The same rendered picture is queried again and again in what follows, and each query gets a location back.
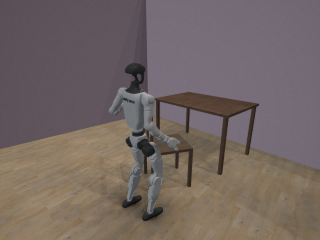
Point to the robot right hand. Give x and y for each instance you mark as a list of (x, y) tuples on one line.
[(173, 142)]

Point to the left robot upper arm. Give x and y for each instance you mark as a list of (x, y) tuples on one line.
[(117, 102)]

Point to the left robot forearm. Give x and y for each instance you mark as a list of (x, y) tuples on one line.
[(121, 107)]

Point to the robot left shin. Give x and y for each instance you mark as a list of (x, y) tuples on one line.
[(132, 185)]

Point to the right robot forearm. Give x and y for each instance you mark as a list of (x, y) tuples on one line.
[(155, 132)]

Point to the right robot upper arm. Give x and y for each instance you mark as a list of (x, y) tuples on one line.
[(148, 102)]

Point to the chair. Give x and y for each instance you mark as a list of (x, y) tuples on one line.
[(166, 150)]

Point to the robot head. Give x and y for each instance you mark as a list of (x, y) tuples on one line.
[(134, 69)]

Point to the table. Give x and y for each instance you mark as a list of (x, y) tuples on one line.
[(218, 106)]

